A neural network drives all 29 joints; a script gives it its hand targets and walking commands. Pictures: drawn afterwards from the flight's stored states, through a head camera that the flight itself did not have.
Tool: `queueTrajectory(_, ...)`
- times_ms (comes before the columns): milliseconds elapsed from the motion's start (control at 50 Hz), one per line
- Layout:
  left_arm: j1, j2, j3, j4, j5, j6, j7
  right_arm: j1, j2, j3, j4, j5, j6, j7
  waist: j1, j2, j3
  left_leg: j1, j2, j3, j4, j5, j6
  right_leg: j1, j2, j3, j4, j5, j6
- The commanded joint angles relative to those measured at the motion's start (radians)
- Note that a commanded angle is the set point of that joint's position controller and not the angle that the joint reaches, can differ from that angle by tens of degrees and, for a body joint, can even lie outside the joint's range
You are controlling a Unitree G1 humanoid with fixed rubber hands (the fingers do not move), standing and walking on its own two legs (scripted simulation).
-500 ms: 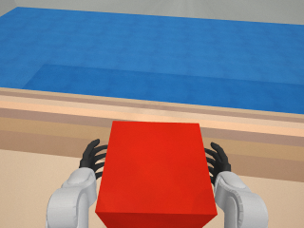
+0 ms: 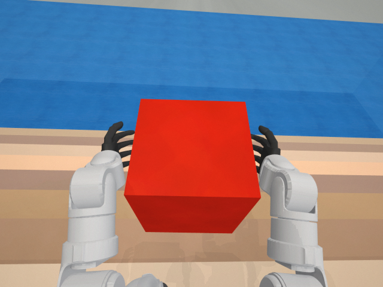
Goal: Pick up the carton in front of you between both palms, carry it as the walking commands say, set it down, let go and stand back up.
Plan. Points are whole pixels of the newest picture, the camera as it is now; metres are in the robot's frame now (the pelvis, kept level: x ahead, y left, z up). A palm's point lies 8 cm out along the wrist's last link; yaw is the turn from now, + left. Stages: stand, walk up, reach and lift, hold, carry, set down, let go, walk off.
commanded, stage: carry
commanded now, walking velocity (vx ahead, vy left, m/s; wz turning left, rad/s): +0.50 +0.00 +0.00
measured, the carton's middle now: (190, 172) +0.35 -0.01 +0.03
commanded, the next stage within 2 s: none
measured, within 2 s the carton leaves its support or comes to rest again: neither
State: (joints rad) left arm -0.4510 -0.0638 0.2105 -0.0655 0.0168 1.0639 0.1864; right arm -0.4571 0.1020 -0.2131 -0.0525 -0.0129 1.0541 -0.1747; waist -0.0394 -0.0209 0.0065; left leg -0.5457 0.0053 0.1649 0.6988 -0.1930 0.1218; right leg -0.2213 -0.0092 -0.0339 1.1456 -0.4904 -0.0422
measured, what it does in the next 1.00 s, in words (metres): goes down: right foot, then left foot 0.18 m lower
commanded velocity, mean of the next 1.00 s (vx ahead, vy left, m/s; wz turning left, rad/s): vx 0.50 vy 0.00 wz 0.00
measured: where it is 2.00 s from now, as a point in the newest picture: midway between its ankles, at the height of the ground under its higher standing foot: (176, 158)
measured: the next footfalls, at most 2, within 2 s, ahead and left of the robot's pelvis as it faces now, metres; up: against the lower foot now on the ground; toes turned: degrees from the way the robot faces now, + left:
right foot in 0.46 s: +0.34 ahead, -0.07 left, +0.00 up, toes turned +6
left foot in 0.78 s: +0.55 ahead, +0.04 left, -0.18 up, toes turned +2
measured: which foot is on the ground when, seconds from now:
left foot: down 0.00-0.48, up 0.50-0.76, down 0.78-1.00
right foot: up 0.00-0.44, down 0.46-0.74, up 0.76-1.00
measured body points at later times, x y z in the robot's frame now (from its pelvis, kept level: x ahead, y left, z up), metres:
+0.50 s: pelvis +0.30 +0.00 -0.02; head +0.29 -0.01 +0.43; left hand +0.60 +0.19 +0.10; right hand +0.64 -0.12 +0.09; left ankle +0.14 +0.05 -0.65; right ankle +0.30 -0.07 -0.70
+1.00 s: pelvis +0.63 +0.01 -0.24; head +0.65 -0.01 +0.20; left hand +0.98 +0.13 -0.15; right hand +0.96 -0.18 -0.15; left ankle +0.51 +0.04 -0.89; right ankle +0.74 -0.09 -0.93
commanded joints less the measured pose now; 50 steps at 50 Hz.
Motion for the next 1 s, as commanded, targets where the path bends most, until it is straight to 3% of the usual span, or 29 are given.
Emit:
queueTrajectory(0,-0.622,-0.745,-0.515,-0.035,-0.136,-0.038,0.002,-0.619,0.681,0.541,-0.074,0.200,-0.041,0.015,-0.010,0.101,-0.467,0.672,0.309,-0.552,-0.264,0.295,0.084,-0.406,0.006,0.091,0.271,0.043,-0.044)
queueTrajectory(80,-0.656,-0.837,-0.523,0.044,-0.111,-0.068,-0.021,-0.725,0.798,0.579,-0.046,0.229,-0.073,0.052,0.024,0.094,-0.478,0.604,0.258,-0.344,-0.253,0.483,0.043,-0.361,-0.033,0.088,0.031,0.125,-0.011)
queueTrajectory(240,-0.595,-0.884,-0.597,-0.029,-0.134,-0.067,-0.048,-0.588,0.804,0.567,-0.051,0.168,-0.061,0.069,0.008,0.176,-0.466,0.711,0.186,-0.175,-0.182,0.884,0.032,-0.411,0.028,-0.053,-0.250,0.261,0.002)
queueTrajectory(360,-0.502,-0.820,-0.630,-0.105,-0.166,-0.020,-0.067,-0.460,0.730,0.583,-0.125,0.122,-0.019,0.055,0.006,0.121,-0.402,0.804,0.238,-0.237,0.023,0.859,0.089,-0.591,-0.002,-0.048,-0.051,0.267,-0.037)
queueTrajectory(400,-0.450,-0.781,-0.606,-0.094,-0.157,-0.003,-0.069,-0.463,0.709,0.587,-0.141,0.112,-0.002,0.045,0.097,0.083,-0.388,0.578,0.236,-0.161,0.190,1.032,0.048,-0.335,0.034,-0.086,-0.117,0.227,-0.060)
queueTrajectory(420,-0.408,-0.765,-0.588,-0.087,-0.153,0.002,-0.069,-0.476,0.697,0.586,-0.155,0.111,0.006,0.041,0.198,0.071,-0.385,0.374,0.209,-0.087,0.375,0.992,-0.014,-0.090,0.049,-0.105,-0.281,0.227,-0.082)
queueTrajectory(440,-0.368,-0.766,-0.573,-0.068,-0.148,0.004,-0.068,-0.472,0.673,0.576,-0.150,0.114,0.022,0.040,0.235,-0.040,-0.337,0.223,0.134,-0.040,0.476,0.540,-0.100,0.044,0.008,0.042,-0.491,0.506,-0.079)
queueTrajectory(460,-0.374,-0.767,-0.564,-0.068,-0.158,0.015,-0.072,-0.485,0.662,0.569,-0.130,0.109,0.028,0.035,0.307,-0.017,-0.256,0.083,0.052,0.028,0.701,0.096,-0.124,0.181,0.006,0.013,-0.722,0.729,-0.074)
queueTrajectory(480,-0.476,-0.736,-0.607,-0.081,-0.173,0.006,-0.061,-0.484,0.667,0.534,-0.133,0.080,0.037,0.040,0.247,-0.422,-0.157,-0.317,-0.184,-0.065,0.679,-0.530,-0.146,0.280,-0.083,0.597,-0.859,0.666,-0.186)
queueTrajectory(500,-0.541,-0.798,-0.662,-0.093,-0.204,0.008,-0.067,-0.530,0.665,0.512,-0.124,0.064,0.037,0.033,0.237,-0.238,-0.045,-0.433,-0.087,-0.206,0.614,-0.635,-0.121,0.262,-0.166,0.751,-0.785,0.539,-0.225)
queueTrajectory(520,-0.582,-0.851,-0.696,-0.113,-0.247,-0.001,-0.081,-0.524,0.671,0.489,-0.098,0.058,0.032,0.026,0.218,-0.097,-0.067,-0.402,-0.069,-0.250,0.537,-0.627,-0.120,0.233,-0.159,0.728,-0.691,0.498,-0.195)
queueTrajectory(540,-0.628,-0.886,-0.737,-0.150,-0.304,-0.010,-0.096,-0.468,0.676,0.469,-0.074,0.047,0.020,0.019,0.180,0.056,-0.141,-0.271,-0.089,-0.165,0.414,-0.477,-0.124,0.187,-0.122,0.611,-0.649,0.420,-0.176)
queueTrajectory(580,-0.698,-0.924,-0.757,-0.163,-0.344,-0.033,-0.109,-0.352,0.713,0.447,-0.025,0.001,-0.012,0.012,0.057,0.037,-0.301,0.060,-0.064,-0.087,0.394,-0.087,-0.106,0.022,-0.076,0.373,-0.503,0.316,-0.120)
queueTrajectory(600,-0.666,-0.926,-0.755,-0.165,-0.362,-0.044,-0.115,-0.356,0.725,0.454,-0.056,-0.004,-0.028,0.012,0.148,0.066,-0.296,0.068,-0.019,-0.166,0.253,0.177,-0.118,0.005,0.015,0.280,-0.407,0.104,-0.078)
queueTrajectory(620,-0.652,-0.910,-0.751,-0.148,-0.356,-0.053,-0.114,-0.374,0.727,0.461,-0.060,-0.003,-0.037,0.013,0.129,0.002,-0.304,0.104,-0.049,-0.131,0.219,0.241,-0.125,-0.007,0.021,0.245,-0.384,0.103,-0.067)
queueTrajectory(640,-0.634,-0.909,-0.750,-0.138,-0.358,-0.054,-0.109,-0.365,0.690,0.474,-0.085,0.002,-0.042,0.015,0.157,0.190,-0.278,0.247,-0.078,-0.088,-0.182,0.619,-0.150,-0.138,0.086,0.176,-0.329,-0.016,-0.068)
queueTrajectory(700,-0.517,-0.854,-0.698,-0.044,-0.290,-0.057,-0.085,-0.396,0.625,0.483,-0.112,0.030,-0.032,0.020,-0.020,-0.038,-0.295,0.568,-0.009,-0.105,-0.377,0.696,-0.078,-0.186,0.028,0.087,-0.077,0.241,-0.079)
queueTrajectory(720,-0.475,-0.826,-0.658,-0.016,-0.243,-0.045,-0.077,-0.384,0.641,0.512,-0.101,0.047,-0.020,0.025,-0.126,0.040,-0.329,0.747,0.040,-0.134,-0.356,0.756,-0.014,-0.306,0.049,-0.005,0.227,0.191,-0.044)
queueTrajectory(740,-0.441,-0.784,-0.596,0.001,-0.196,-0.028,-0.066,-0.373,0.621,0.529,-0.096,0.066,-0.011,0.029,-0.212,0.155,-0.283,0.786,0.046,-0.128,-0.382,0.666,0.018,-0.467,0.149,-0.073,0.507,-0.155,-0.007)
queueTrajectory(760,-0.421,-0.712,-0.523,0.041,-0.150,-0.010,-0.045,-0.363,0.574,0.523,-0.080,0.085,0.002,0.023,-0.190,0.138,-0.258,0.772,0.081,-0.163,-0.228,0.694,0.005,-0.586,0.166,-0.005,0.667,-0.203,-0.029)
queueTrajectory(780,-0.384,-0.614,-0.442,0.050,-0.095,0.014,-0.020,-0.408,0.542,0.542,-0.070,0.129,0.006,0.003,-0.108,0.230,-0.259,0.851,0.136,-0.377,-0.085,0.878,0.024,-0.764,0.150,0.083,0.543,-0.142,-0.042)
queueTrajectory(800,-0.403,-0.554,-0.398,0.037,-0.056,0.025,-0.002,-0.521,0.562,0.565,-0.075,0.178,0.006,-0.010,-0.061,0.222,-0.288,0.955,0.201,-0.547,0.024,0.740,0.105,-0.913,0.079,0.146,0.427,-0.022,-0.040)
queueTrajectory(820,-0.406,-0.511,-0.352,0.026,-0.045,0.025,0.012,-0.572,0.626,0.593,-0.087,0.258,0.006,-0.008,-0.037,0.002,-0.289,0.792,0.211,-0.581,0.010,0.648,0.139,-0.850,0.034,0.156,0.190,0.146,-0.011)
queueTrajectory(860,-0.471,-0.550,-0.298,-0.038,-0.038,-0.006,0.008,-0.732,0.764,0.670,-0.141,0.362,-0.009,0.016,-0.045,-0.052,-0.352,0.611,0.307,-0.858,-0.056,0.470,0.242,-0.712,-0.003,0.153,0.039,0.143,0.066)
queueTrajectory(900,-0.539,-0.591,-0.309,-0.046,-0.032,-0.047,-0.007,-0.837,0.837,0.713,-0.140,0.423,-0.031,0.047,-0.006,-0.014,-0.355,0.379,0.272,-0.751,0.064,0.486,0.169,-0.485,0.016,0.084,0.102,0.336,0.020)
queueTrajectory(920,-0.534,-0.612,-0.332,-0.043,-0.037,-0.068,-0.012,-0.832,0.862,0.724,-0.141,0.434,-0.042,0.057,-0.052,-0.115,-0.337,0.390,0.138,-0.596,0.244,0.143,0.113,-0.509,-0.008,0.138,-0.100,0.631,-0.001)
queueTrajectory(940,-0.514,-0.641,-0.350,-0.031,-0.035,-0.084,-0.014,-0.795,0.863,0.735,-0.118,0.434,-0.050,0.062,-0.059,-0.061,-0.353,0.364,0.075,-0.463,0.287,0.000,0.087,-0.442,0.042,0.050,-0.163,0.673,0.006)
queueTrajectory(960,-0.483,-0.645,-0.371,-0.022,-0.051,-0.094,-0.019,-0.739,0.868,0.725,-0.090,0.425,-0.063,0.064,-0.041,-0.109,-0.301,0.124,0.004,-0.356,0.317,-0.142,0.068,-0.191,0.058,-0.003,-0.406,0.946,0.003)
queueTrajectory(980,-0.487,-0.665,-0.400,-0.025,-0.046,-0.104,-0.022,-0.691,0.855,0.701,-0.055,0.398,-0.074,0.063,-0.039,-0.020,-0.304,0.037,-0.020,-0.274,0.293,-0.177,0.057,-0.009,0.090,-0.049,-0.491,0.964,0.004)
